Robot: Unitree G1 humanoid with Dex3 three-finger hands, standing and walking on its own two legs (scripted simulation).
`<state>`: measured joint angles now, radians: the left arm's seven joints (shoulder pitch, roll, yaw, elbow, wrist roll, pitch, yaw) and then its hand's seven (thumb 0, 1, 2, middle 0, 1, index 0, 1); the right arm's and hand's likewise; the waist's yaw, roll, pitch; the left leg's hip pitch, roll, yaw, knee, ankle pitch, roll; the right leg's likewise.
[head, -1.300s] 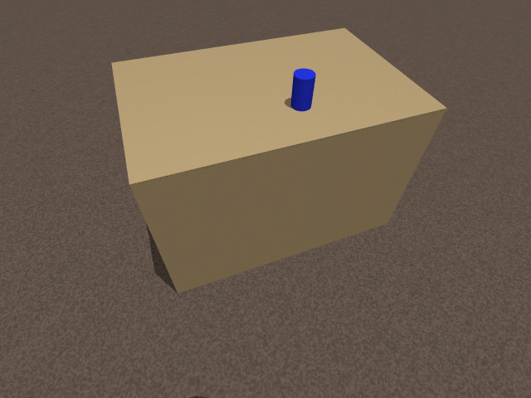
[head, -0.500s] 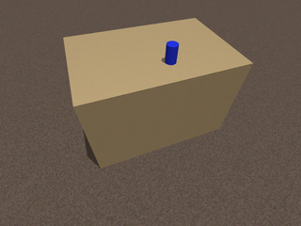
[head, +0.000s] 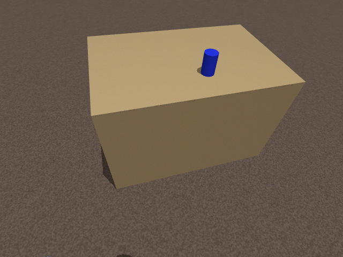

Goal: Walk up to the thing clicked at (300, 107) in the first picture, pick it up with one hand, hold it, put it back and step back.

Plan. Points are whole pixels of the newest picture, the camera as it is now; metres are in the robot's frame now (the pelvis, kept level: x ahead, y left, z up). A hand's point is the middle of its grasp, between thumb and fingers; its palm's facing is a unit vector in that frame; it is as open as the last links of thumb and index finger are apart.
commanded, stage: walk up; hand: right
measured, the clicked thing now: (209, 63) +0.95 -0.14 -0.06
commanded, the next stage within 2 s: none
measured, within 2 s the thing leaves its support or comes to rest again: neither
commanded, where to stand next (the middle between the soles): +0.42 -0.08 m, yaw +18 degrees
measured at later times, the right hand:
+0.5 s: hand (272, 219) +0.26 -0.27 -0.12, palm faces -0.16 +0.88 -0.45, open 7.4 cm
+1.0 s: hand (266, 157) +0.48 -0.32 -0.14, palm faces -0.30 +0.84 -0.46, open 7.4 cm
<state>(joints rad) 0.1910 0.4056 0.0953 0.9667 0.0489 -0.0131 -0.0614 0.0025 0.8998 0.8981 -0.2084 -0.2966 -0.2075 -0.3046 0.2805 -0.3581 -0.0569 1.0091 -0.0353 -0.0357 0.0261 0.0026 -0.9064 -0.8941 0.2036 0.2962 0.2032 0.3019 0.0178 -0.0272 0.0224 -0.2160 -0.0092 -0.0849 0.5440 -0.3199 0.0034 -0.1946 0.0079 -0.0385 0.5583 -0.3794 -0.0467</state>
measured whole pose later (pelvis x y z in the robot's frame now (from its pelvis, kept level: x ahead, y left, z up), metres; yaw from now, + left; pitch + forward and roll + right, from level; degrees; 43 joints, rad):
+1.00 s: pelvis +0.31 -0.07 -0.02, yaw +15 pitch -2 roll +1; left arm 0.39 0.42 0.05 0.81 0.03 0.02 -0.06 0.00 0.90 0.90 -0.21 -0.30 -0.21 -0.30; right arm 0.30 -0.41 -0.05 0.79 -0.02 -0.11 -0.01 0.00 -0.91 -0.89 0.20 0.30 0.20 0.30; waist 0.05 -0.06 0.10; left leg -0.41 -0.02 0.07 0.70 -0.26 0.05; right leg -0.33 -0.05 -0.06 0.96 -0.50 -0.05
